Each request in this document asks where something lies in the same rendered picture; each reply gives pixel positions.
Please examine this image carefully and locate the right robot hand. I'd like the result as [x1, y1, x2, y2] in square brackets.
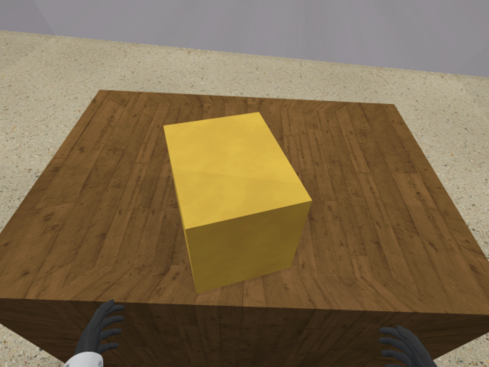
[378, 325, 437, 367]

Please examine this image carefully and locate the carton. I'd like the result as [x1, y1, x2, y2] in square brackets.
[164, 112, 312, 294]

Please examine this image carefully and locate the robot left forearm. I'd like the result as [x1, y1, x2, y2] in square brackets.
[63, 352, 103, 367]

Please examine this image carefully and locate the left robot hand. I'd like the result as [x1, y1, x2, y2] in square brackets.
[73, 299, 125, 356]

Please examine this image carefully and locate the pedestal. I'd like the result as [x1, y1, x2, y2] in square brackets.
[0, 89, 489, 367]

